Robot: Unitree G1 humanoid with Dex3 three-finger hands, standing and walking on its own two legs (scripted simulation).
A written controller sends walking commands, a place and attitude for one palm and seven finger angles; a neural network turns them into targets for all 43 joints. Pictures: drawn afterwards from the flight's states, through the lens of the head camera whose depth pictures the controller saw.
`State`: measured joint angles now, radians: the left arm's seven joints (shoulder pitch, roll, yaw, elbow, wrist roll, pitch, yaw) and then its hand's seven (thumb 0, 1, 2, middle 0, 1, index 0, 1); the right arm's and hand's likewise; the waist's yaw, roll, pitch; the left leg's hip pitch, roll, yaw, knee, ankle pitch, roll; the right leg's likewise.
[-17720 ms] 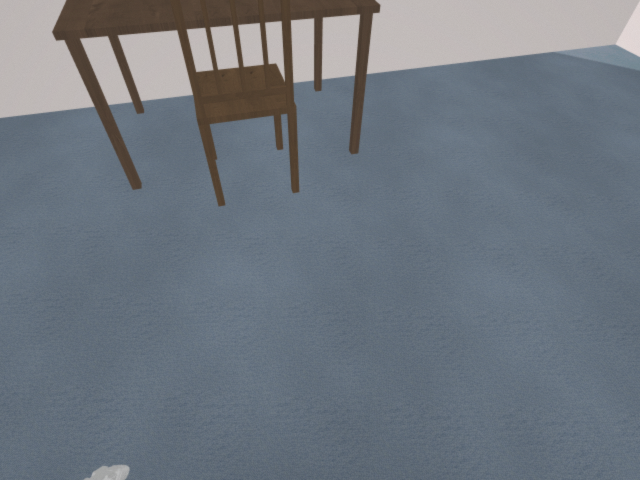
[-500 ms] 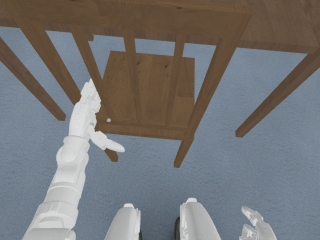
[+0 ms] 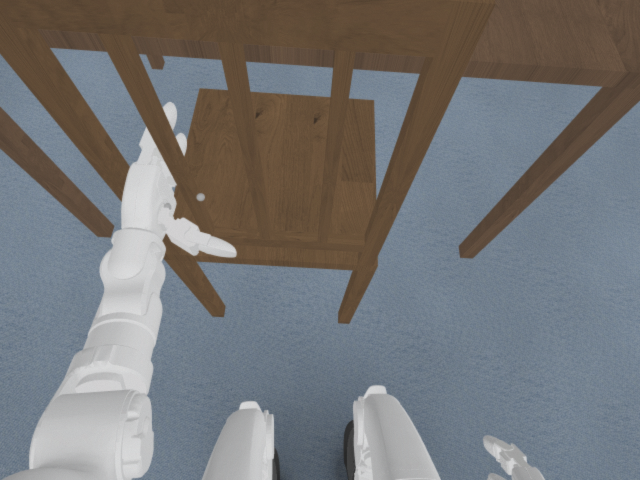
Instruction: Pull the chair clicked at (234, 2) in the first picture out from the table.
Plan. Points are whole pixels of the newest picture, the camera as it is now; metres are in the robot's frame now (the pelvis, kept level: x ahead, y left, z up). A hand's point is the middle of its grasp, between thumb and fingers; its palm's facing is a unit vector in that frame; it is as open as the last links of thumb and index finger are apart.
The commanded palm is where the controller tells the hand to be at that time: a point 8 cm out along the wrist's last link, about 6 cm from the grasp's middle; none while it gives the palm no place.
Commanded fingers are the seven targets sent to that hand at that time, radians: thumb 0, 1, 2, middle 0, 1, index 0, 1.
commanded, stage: push the fingers through the gap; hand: left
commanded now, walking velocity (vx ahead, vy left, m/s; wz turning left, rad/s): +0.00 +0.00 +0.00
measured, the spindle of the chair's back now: (254, 169) +0.47 +0.07 +0.06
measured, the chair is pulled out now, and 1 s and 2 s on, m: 0.00 0.00 0.03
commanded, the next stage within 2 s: hook a spindle and tug to test in 0.34 s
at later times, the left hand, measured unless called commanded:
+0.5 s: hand (200, 199) +0.45 +0.13 +0.02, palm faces -0.10 -0.99 -0.04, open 16.9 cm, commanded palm +0.42 +0.18 +0.02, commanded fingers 0.00 -0.50 0.30 -0.13 -0.30 -0.13 -0.30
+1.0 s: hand (206, 199) +0.45 +0.13 +0.02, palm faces -0.09 -1.00 -0.04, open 11.8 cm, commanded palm +0.43 +0.18 +0.02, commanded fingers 0.00 0.28 0.64 -0.50 -1.45 -0.50 -1.45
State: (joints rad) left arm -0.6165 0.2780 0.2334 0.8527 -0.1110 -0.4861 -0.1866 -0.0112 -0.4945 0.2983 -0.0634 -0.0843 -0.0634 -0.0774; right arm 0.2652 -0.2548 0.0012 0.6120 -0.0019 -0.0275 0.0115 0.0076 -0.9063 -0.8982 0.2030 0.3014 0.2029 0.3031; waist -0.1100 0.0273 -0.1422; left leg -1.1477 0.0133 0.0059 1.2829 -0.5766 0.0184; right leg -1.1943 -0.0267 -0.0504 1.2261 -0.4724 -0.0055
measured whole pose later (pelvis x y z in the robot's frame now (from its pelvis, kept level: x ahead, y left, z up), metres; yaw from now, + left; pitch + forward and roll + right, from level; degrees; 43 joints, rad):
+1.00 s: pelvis +0.00 +0.01 +0.00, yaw +0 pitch +26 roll -2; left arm -0.61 0.25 0.21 0.85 -0.09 -0.49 -0.14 -0.01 -0.20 0.43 -0.40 -1.15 -0.40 -1.14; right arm 0.26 -0.25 0.00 0.61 -0.01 0.00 0.02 0.01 -0.91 -0.90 0.20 0.30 0.20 0.30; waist -0.11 0.03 -0.14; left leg -1.15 0.01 0.00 1.29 -0.58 0.03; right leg -1.19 -0.03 -0.05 1.22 -0.47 0.00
